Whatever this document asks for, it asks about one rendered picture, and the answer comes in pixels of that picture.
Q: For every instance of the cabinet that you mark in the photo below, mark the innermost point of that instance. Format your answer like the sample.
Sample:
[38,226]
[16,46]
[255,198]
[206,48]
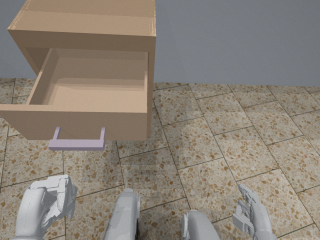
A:
[109,25]

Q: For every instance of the left robot hand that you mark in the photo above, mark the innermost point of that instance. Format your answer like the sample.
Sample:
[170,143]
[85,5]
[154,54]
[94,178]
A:
[56,193]

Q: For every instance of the left robot thigh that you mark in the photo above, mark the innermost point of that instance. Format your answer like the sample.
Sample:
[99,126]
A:
[126,211]

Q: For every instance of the right robot thigh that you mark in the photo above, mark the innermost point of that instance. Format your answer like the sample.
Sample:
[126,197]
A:
[196,226]

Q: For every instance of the drawer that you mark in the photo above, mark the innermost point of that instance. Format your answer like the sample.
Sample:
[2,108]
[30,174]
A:
[83,90]

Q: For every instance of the robot thigh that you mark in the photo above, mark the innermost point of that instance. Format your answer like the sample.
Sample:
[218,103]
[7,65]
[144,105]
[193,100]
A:
[196,226]
[126,211]

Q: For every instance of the right robot hand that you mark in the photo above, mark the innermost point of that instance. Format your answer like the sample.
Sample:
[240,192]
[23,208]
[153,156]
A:
[255,218]

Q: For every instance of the handle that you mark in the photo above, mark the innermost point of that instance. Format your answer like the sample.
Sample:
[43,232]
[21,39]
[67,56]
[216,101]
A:
[57,144]

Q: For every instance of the right robot forearm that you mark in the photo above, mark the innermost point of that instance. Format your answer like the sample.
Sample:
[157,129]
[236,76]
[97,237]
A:
[264,235]

